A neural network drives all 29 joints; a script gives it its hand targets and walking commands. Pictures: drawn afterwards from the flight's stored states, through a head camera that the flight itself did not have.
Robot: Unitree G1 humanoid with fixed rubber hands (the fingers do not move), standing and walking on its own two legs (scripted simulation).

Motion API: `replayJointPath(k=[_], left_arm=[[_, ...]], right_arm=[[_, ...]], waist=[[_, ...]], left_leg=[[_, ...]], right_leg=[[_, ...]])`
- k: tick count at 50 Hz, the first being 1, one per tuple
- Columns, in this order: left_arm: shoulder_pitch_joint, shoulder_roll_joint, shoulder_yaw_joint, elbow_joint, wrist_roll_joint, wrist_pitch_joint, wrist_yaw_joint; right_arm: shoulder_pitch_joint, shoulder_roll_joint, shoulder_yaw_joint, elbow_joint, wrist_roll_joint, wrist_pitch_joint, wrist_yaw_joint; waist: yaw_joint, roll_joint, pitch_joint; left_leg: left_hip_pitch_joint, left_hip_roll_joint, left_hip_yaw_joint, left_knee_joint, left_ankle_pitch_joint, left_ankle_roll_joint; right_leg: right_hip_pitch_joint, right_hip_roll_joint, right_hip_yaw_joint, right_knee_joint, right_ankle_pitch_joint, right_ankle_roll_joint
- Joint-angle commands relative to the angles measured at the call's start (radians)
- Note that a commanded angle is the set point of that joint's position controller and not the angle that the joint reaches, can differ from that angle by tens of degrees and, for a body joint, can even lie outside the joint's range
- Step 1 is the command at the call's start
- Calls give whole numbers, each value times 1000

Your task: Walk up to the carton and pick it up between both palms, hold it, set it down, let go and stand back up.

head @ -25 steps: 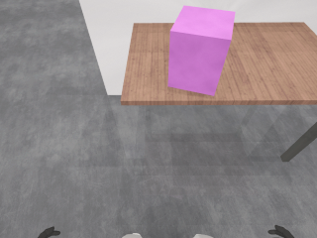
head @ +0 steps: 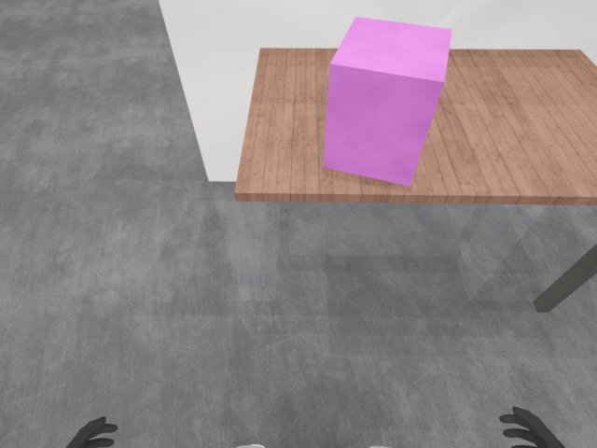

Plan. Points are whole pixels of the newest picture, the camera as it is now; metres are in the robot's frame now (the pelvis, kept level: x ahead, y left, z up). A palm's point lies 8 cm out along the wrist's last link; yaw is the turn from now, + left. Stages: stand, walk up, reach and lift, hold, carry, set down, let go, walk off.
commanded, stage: walk up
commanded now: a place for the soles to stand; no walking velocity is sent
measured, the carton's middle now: (383, 103) +0.78 -0.17 +0.01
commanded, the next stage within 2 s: none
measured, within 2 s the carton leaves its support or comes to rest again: neither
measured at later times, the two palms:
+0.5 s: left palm (163, 431) +0.16 +0.19 -0.04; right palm out of the picture +0.15 -0.43 -0.07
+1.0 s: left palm (193, 333) +0.30 +0.18 -0.09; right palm out of the picture +0.29 -0.44 -0.07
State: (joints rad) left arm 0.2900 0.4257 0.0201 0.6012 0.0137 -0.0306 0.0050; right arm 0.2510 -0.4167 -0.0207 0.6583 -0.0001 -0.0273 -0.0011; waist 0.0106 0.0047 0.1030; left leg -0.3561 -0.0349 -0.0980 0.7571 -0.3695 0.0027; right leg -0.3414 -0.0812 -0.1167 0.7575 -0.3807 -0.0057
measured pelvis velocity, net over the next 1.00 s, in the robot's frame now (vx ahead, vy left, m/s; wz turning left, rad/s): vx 0.22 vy -0.12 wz -0.03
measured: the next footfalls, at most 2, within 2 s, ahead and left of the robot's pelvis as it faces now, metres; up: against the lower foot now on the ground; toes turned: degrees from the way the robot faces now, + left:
right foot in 0.30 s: +0.15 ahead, -0.18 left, +0.00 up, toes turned -7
left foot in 0.94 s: +0.36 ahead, -0.02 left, +0.00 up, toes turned +1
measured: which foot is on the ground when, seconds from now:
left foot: down 0.00-0.30, up 0.32-0.92, down 0.94-1.00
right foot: down 0.00-0.08, up 0.10-0.28, down 0.30-0.94, up 0.96-1.00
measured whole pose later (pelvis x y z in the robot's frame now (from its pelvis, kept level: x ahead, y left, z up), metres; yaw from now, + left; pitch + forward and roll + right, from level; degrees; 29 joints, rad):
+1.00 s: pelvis +0.22 -0.12 +0.00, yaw -2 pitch -3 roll +0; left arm 0.37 0.43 0.02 0.60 0.03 -0.01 -0.05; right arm 0.36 -0.44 -0.02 0.66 0.00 -0.07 -0.03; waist 0.01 -0.04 0.08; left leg -0.42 -0.01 0.07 0.67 -0.20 0.05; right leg -0.27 0.04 -0.10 1.00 -0.53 -0.04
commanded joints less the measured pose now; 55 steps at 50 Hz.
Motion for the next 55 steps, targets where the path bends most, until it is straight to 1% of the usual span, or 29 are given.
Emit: replayJointPath(k=[1,3,4,6,7,11,13,14,15,16,17,18,20,23,27,30,31,33,38,41,43,44,45,46,47,48,49,52,55], left_arm=[[2,260,119,-39,39,-20,-32],[-1,259,130,-39,48,-7,-55],[-27,228,116,-53,46,-3,-61],[-105,227,120,-89,53,-10,-60],[-123,223,115,-95,45,-14,-59],[-65,219,128,-94,39,-32,-70],[66,231,145,-35,27,-39,-69],[235,249,168,23,31,-43,-61],[370,340,195,54,42,-49,-47],[247,381,185,12,33,-40,-41],[126,366,184,-15,15,-32,-43],[86,331,176,-31,15,-32,-43],[57,261,155,-25,12,-41,-36],[81,238,145,-28,12,-40,-43],[102,250,146,-36,18,-32,-52],[151,244,146,-31,12,-27,-50],[157,235,140,-30,10,-25,-50],[155,229,141,-37,16,-21,-51],[206,218,140,-39,19,-9,-46],[181,222,133,-50,28,0,-48],[150,209,121,-66,23,5,-44],[111,210,120,-77,21,4,-43],[107,183,107,-83,12,5,-44],[131,146,99,-94,10,7,-46],[173,91,101,-92,11,10,-51],[146,211,116,-107,20,22,-49],[124,252,124,-79,27,34,-56],[152,220,125,-36,25,44,-78],[164,219,137,-26,39,61,-95]], right_arm=[[97,-350,-111,15,2,-53,-11],[145,-396,-143,26,-6,-59,-17],[152,-396,-147,29,-15,-62,-19],[224,-388,-149,28,-17,-78,-30],[259,-372,-146,28,-16,-87,-33],[183,-361,-141,-11,-15,-88,-37],[55,-345,-130,-50,-3,-79,-37],[18,-275,-103,-61,-1,-76,-38],[40,-159,-70,-72,10,-76,-34],[96,-224,-76,-53,17,-60,-45],[138,-284,-89,-3,11,-47,-45],[137,-305,-91,22,11,-44,-34],[189,-273,-87,51,21,-38,-20],[219,-253,-89,64,10,-29,-10],[170,-271,-93,54,5,-24,-10],[153,-271,-94,43,5,-22,-10],[156,-261,-89,36,7,-22,-11],[114,-249,-82,16,1,-22,-15],[64,-211,-66,-22,-10,-38,-20],[54,-195,-65,-29,-9,-42,-20],[102,-178,-66,-19,-8,-52,-27],[190,-193,-73,9,-11,-59,-34],[282,-222,-90,39,-14,-71,-45],[395,-276,-115,63,-24,-79,-53],[396,-351,-135,42,-28,-78,-66],[338,-389,-139,6,-1,-77,-71],[279,-373,-137,13,11,-77,-68],[176,-303,-105,7,-12,-87,-62],[183,-309,-107,2,-12,-95,-64]], waist=[[5,-39,-179],[-18,59,-96],[-40,118,-41],[-76,77,-9],[-93,40,-48],[-38,137,-129],[63,78,-117],[162,-50,-123],[228,-373,-127],[139,-267,-88],[76,-117,-49],[50,-52,13],[12,-83,76],[3,-136,23],[28,-127,27],[42,-91,35],[46,-127,39],[54,-142,59],[91,-134,-38],[78,-117,-26],[41,-160,-39],[-19,-116,-84],[-66,-90,-139],[-113,56,-203],[-77,164,-212],[-81,12,-186],[-58,-40,-69],[-3,32,14],[6,65,-38]], left_leg=[[31,193,-373,-196,-163,183],[76,229,-453,-327,-555,207],[150,288,-548,-382,-586,248],[334,360,-647,-377,-283,317],[400,342,-620,-343,-113,313],[253,319,-409,-250,120,272],[-91,234,-231,-136,39,177],[-323,129,-103,80,39,106],[-519,-47,17,473,-166,50],[-586,-58,7,553,-189,32],[-524,2,-26,575,-113,35],[-486,54,16,572,-23,28],[-379,89,9,479,113,24],[-320,94,79,408,191,-2],[-367,87,84,348,192,-17],[-365,74,80,273,199,-13],[-352,69,94,249,203,-3],[-381,82,106,175,164,-13],[-344,73,157,13,125,13],[-249,59,208,-72,142,24],[-97,25,230,-145,222,35],[88,23,213,-199,290,57],[263,29,156,-267,259,90],[438,141,-42,-332,90,147],[546,406,-479,-340,-27,250],[439,508,-711,-466,-303,351],[291,485,-612,-510,-418,333],[53,342,-300,-499,-244,212],[5,313,-185,-468,-104,202]], right_leg=[[6,14,160,-44,-228,-84],[-173,24,177,32,-339,-86],[-329,30,161,141,-242,-72],[-534,3,223,232,-185,-49],[-556,-4,226,252,-183,-40],[-340,-26,189,141,-103,-23],[31,-6,141,-41,118,-19],[331,13,183,-188,44,-20],[443,-160,498,-421,-240,-41],[366,-318,770,-593,-464,-65],[239,-339,790,-634,-612,-61],[170,-292,690,-604,-546,-47],[55,-166,460,-610,-342,60],[86,-109,324,-596,-187,42],[182,-107,299,-590,-236,-6],[225,-98,265,-589,-134,27],[214,-86,240,-595,-71,59],[264,-92,233,-579,-8,-11],[423,-107,210,-417,416,-37],[376,-104,179,-354,509,-47],[269,-80,125,-278,557,-50],[196,-79,108,-174,580,-61],[103,-32,84,2,552,-51],[-61,37,48,259,391,-28],[-318,131,84,438,-192,7],[-375,103,203,542,-226,3],[-389,46,226,558,-163,-9],[-297,4,219,453,-34,-12],[-229,-5,198,423,68,11]])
